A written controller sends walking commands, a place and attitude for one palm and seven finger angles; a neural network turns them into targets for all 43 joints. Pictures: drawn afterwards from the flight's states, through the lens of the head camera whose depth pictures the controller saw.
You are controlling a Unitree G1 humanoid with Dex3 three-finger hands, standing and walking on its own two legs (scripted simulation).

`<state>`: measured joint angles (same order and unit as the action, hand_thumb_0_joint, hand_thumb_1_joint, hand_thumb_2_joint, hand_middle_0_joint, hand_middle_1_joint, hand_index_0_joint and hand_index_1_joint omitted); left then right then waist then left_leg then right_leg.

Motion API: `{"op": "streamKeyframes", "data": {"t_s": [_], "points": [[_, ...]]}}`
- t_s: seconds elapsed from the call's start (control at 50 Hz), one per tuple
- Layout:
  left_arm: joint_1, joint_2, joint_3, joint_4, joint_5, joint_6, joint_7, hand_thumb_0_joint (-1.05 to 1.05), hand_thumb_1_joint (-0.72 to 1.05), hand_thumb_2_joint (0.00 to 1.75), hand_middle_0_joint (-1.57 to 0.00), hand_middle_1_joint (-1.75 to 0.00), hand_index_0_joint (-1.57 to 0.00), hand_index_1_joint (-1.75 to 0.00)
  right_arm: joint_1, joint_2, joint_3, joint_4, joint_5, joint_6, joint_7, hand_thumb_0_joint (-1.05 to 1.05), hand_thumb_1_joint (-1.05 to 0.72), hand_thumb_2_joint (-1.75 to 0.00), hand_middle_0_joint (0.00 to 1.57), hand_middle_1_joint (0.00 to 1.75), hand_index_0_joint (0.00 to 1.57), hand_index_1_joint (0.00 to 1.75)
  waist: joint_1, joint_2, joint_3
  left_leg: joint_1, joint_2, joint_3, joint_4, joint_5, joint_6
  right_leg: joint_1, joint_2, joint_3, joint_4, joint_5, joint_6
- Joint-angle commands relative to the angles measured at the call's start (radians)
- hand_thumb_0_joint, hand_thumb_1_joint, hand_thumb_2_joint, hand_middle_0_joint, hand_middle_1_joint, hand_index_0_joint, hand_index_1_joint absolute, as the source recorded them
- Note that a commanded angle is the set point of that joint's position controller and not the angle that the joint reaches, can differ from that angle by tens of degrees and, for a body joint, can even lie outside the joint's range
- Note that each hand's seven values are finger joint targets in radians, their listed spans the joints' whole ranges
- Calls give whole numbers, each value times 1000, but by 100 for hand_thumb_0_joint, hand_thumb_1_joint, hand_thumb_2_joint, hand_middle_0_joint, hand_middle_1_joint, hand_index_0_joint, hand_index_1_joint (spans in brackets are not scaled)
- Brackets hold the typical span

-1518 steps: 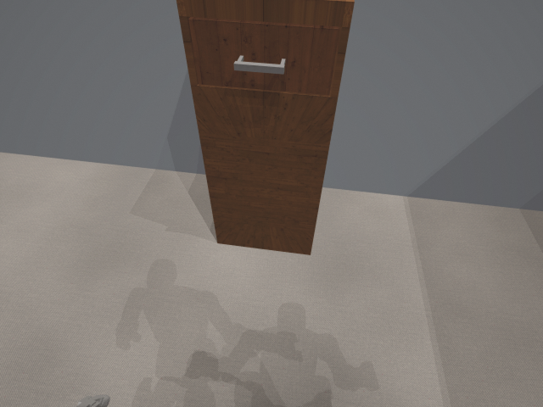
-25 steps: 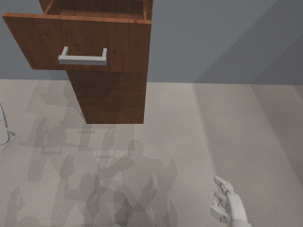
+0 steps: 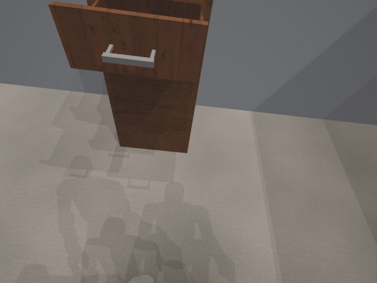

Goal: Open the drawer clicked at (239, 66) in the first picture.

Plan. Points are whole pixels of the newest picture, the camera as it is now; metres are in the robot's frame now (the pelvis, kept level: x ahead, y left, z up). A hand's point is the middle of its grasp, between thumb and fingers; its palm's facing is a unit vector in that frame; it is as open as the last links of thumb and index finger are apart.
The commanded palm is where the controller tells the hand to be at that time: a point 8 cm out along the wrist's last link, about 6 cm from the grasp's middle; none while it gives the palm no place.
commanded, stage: let the arm hang, fingers relaxed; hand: left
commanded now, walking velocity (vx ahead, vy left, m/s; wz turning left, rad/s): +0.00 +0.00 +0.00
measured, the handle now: (130, 55) +0.62 +0.21 +0.11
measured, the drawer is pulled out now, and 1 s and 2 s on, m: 0.28 0.28 0.28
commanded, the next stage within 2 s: look to check the result in 0.66 s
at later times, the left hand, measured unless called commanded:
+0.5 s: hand out of the picture +0.03 +0.20 -0.16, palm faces +0.02 -0.97 -0.24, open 7.4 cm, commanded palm none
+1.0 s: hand out of the picture +0.03 +0.19 -0.16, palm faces +0.00 -0.96 -0.27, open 7.4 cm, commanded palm none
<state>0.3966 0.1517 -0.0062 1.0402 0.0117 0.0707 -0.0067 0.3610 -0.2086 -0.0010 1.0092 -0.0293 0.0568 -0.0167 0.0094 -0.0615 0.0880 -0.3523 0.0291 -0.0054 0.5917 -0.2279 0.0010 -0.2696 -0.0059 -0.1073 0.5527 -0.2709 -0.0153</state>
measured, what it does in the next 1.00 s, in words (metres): stands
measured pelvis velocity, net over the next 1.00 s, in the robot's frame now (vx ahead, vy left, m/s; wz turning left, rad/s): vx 0.02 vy -0.01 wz -0.02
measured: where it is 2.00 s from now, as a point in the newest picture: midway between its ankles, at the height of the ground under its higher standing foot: outside the picture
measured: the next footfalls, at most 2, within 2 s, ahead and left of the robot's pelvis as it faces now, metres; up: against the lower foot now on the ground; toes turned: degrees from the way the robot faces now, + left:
none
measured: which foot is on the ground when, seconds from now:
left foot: down 0.00-1.00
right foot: down 0.00-1.00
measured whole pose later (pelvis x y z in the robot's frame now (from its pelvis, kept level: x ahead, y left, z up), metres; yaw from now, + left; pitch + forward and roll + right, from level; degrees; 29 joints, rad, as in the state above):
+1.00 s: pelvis +0.02 -0.01 +0.01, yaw -1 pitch -2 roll +0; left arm 0.23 0.21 0.03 1.17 0.01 -0.01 0.02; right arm 0.21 -0.21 -0.03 1.11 -0.02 0.01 -0.03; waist 0.00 0.03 0.08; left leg -0.20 0.03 0.02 0.40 -0.17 -0.01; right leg -0.15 0.00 -0.08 0.40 -0.22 -0.03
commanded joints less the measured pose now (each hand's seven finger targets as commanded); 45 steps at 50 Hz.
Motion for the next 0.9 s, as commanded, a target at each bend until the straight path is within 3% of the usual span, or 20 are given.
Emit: {"op": "streamKeyframes", "data": {"t_s": [0.0,0.04,0.08,0.12,0.22,0.3,0.32,0.42,0.48,0.58,0.68,0.8,0.88], "points": [[49,148,48,9,0,-60,16,0,90,90,-20,-30,-20,-30,-61,-120,-35,-55,15,-46,-17,0,-90,-90,20,30,20,30,7,339,-146,-9,105,-155,-338,-266,47,140,-44,87,-94,-19,-17],[46,137,44,46,2,-67,19,0,90,90,-20,-30,-20,-30,-29,-110,-39,-32,19,-47,-20,0,-90,-90,20,30,20,30,-3,215,-112,20,95,-134,-308,-201,42,116,-63,101,-150,-4,-23],[36,132,42,73,2,-70,25,0,90,90,-20,-30,-20,-30,-5,-97,-43,-6,19,-42,-21,0,-90,-90,20,30,20,30,-14,137,-43,39,76,-103,-273,-179,35,45,-83,120,-204,-67,-32],[28,145,44,93,2,-72,30,0,90,90,-20,-30,-20,-30,12,-88,-46,11,18,-34,-18,0,-90,-90,20,30,20,30,-23,67,17,62,58,-74,-234,-151,30,-30,-99,145,-264,-174,-40],[-14,151,50,103,3,-69,40,0,90,90,-20,-30,-20,-30,50,-48,-48,54,15,-21,-11,0,-90,-90,20,30,20,30,-43,-53,41,150,24,-7,-116,-94,20,-168,-144,189,-351,-354,-57],[-68,144,51,88,7,-60,45,0,90,90,-20,-30,-20,-30,76,-10,-42,80,8,-17,-8,0,-90,-90,20,30,20,30,-56,-61,85,154,26,1,-84,-93,19,-242,-154,192,-348,-391,-60],[-69,144,52,84,6,-60,45,0,90,90,-20,-30,-20,-30,78,-9,-42,80,8,-19,-7,0,-90,-90,20,30,20,30,-52,-30,79,139,32,-6,-111,-103,21,-226,-142,182,-328,-379,-52],[-45,139,59,77,7,-49,41,0,90,90,-20,-30,-20,-30,18,-41,-41,71,-2,-36,-10,0,-90,-90,20,30,20,30,-2,138,123,-68,90,-142,-347,-307,40,-48,-58,124,-185,-214,-17],[-36,127,58,77,8,-54,36,0,90,90,-20,-30,-20,-30,-16,-56,-44,62,0,-51,-13,0,-90,-90,20,30,20,30,18,154,69,-85,102,-168,-401,-302,45,59,-52,109,-140,-81,-12],[-74,154,63,65,4,-74,35,0,90,90,-20,-30,-20,-30,-18,-58,-50,61,7,-62,-11,0,-90,-90,20,30,20,30,5,112,-26,27,73,-104,-333,-134,28,93,-86,129,-188,-24,-23],[-125,168,61,64,-1,-90,38,0,90,90,-20,-30,-20,-30,-14,-58,-48,72,12,-65,-13,0,-90,-90,20,30,20,30,-19,76,-42,130,66,-54,-262,85,18,71,-112,141,-225,50,-34],[-140,182,57,80,-1,-90,39,0,90,90,-20,-30,-20,-30,-50,-85,-48,75,13,-56,-14,0,-90,-90,20,30,20,30,-27,69,-5,160,69,-41,-252,73,15,43,-116,156,-267,11,-35],[-147,193,55,85,-1,-91,38,0,90,90,-20,-30,-20,-30,-74,-101,-47,75,12,-54,-13,0,-90,-90,20,30,20,30,-28,52,-32,185,72,-37,-245,90,14,56,-116,158,-277,24,-33]]}}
